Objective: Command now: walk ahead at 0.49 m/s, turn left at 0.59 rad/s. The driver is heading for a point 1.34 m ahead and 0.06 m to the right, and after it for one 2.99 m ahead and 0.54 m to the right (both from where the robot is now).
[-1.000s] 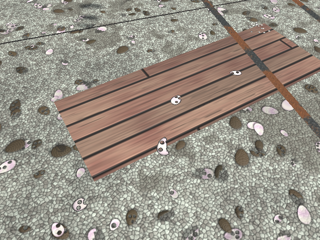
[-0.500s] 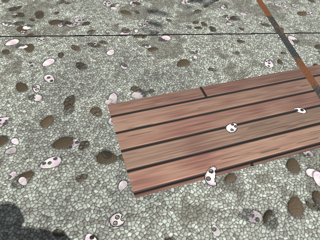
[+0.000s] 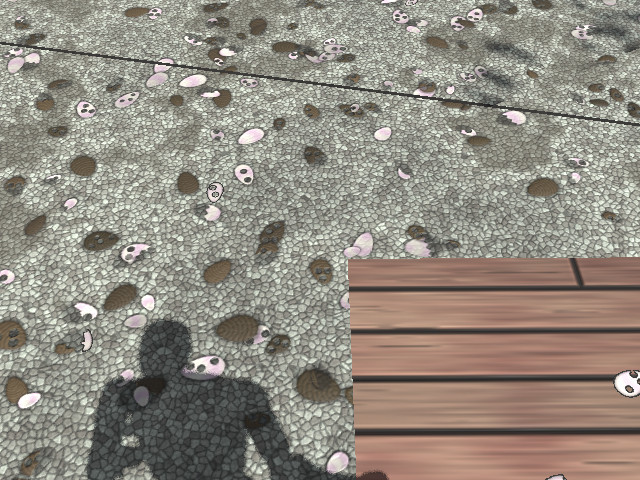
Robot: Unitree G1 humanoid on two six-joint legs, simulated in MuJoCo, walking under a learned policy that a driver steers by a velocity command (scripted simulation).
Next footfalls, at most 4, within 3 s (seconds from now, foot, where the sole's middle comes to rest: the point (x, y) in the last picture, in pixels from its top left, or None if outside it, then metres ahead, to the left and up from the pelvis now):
0.36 left None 0.34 0.19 -0.77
0.92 right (334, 378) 0.69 0.00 -0.77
1.44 left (225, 281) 0.95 0.27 -0.77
1.90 right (330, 289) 0.93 0.01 -0.77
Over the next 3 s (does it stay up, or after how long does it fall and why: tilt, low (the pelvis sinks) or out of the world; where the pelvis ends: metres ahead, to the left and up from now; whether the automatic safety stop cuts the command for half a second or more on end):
stays up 1.20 -0.10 0.01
